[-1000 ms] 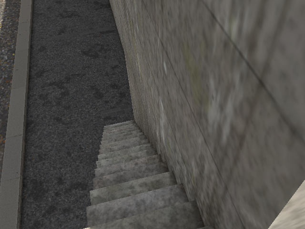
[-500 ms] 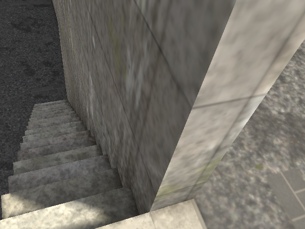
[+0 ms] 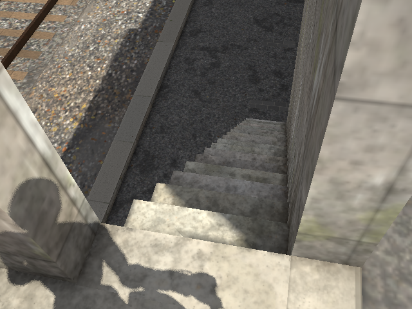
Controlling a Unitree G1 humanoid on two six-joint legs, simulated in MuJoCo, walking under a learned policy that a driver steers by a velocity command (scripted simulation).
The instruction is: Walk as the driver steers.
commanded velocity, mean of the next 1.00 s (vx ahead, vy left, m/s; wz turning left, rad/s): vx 0.31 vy -0.04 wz -0.03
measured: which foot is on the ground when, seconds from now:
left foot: up 0.00-0.12, down 0.14-0.42, up 0.44-0.62, down 0.64-1.00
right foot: down 0.00-0.14, up 0.16-0.40, down 0.42-0.62, up 0.64-1.00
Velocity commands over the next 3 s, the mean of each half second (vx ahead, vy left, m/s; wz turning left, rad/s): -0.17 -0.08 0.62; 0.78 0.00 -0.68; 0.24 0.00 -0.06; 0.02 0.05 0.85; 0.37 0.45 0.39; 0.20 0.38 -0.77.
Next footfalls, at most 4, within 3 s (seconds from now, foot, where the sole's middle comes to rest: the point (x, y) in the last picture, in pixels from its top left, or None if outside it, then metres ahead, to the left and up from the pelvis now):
0.14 left None -0.11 0.07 -0.77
0.42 right None -0.02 -0.18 -0.77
0.64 left None -0.16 -0.04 -0.77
1.06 right None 0.10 -0.36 -0.77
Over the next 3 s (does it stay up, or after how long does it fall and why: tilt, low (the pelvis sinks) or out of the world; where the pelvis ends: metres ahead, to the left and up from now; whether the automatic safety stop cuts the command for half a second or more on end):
stays up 0.07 -0.01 -0.01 its command is cut before an obstacle from the start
